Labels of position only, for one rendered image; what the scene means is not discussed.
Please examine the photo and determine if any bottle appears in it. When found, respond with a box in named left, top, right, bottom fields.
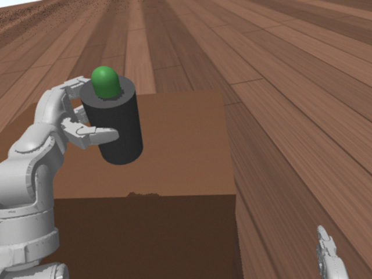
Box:
left=79, top=66, right=143, bottom=165

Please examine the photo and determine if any right robot hand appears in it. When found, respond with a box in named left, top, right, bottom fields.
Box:
left=316, top=225, right=349, bottom=279

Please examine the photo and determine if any left robot arm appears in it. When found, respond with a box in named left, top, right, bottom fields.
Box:
left=0, top=123, right=69, bottom=279

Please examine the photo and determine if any left robot hand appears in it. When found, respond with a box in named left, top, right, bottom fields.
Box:
left=34, top=76, right=119, bottom=149

